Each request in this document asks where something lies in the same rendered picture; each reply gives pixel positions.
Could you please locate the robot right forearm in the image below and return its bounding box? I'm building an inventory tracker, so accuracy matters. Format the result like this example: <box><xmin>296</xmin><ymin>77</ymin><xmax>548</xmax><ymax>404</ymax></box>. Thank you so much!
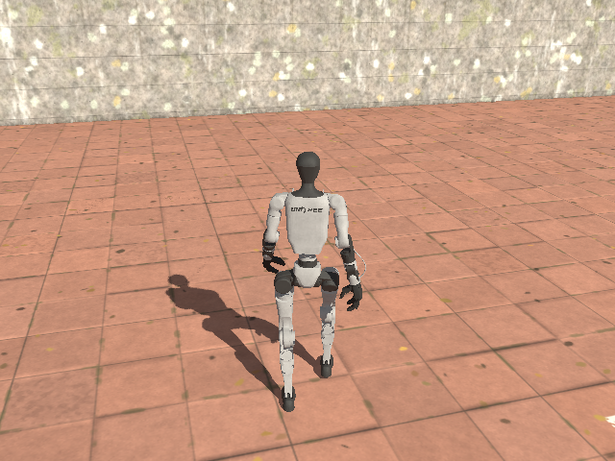
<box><xmin>340</xmin><ymin>234</ymin><xmax>360</xmax><ymax>285</ymax></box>

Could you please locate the robot left hand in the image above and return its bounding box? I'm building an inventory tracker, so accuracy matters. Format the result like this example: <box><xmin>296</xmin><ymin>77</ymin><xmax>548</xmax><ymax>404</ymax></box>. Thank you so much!
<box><xmin>262</xmin><ymin>256</ymin><xmax>285</xmax><ymax>274</ymax></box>

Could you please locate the robot left forearm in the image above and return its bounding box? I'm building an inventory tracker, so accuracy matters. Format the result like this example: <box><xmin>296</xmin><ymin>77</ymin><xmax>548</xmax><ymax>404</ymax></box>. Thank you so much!
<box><xmin>262</xmin><ymin>229</ymin><xmax>276</xmax><ymax>260</ymax></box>

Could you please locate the left robot upper arm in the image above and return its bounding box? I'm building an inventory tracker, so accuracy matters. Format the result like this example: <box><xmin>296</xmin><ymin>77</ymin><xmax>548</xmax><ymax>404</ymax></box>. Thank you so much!
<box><xmin>264</xmin><ymin>192</ymin><xmax>288</xmax><ymax>243</ymax></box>

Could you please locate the robot left thigh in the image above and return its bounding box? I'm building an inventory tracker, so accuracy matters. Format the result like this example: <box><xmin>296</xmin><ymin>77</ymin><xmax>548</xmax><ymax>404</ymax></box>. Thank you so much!
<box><xmin>274</xmin><ymin>269</ymin><xmax>295</xmax><ymax>349</ymax></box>

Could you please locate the humanoid robot head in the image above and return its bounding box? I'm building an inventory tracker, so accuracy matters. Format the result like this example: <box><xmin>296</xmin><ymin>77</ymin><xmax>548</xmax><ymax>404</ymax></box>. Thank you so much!
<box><xmin>291</xmin><ymin>152</ymin><xmax>324</xmax><ymax>198</ymax></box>

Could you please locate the robot right hand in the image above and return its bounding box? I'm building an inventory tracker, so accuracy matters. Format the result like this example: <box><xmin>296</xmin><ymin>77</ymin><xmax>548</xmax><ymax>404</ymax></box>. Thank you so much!
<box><xmin>339</xmin><ymin>283</ymin><xmax>362</xmax><ymax>311</ymax></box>

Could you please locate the right robot upper arm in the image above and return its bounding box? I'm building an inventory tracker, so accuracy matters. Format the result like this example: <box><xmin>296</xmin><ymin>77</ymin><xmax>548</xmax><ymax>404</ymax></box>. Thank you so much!
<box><xmin>328</xmin><ymin>193</ymin><xmax>350</xmax><ymax>249</ymax></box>

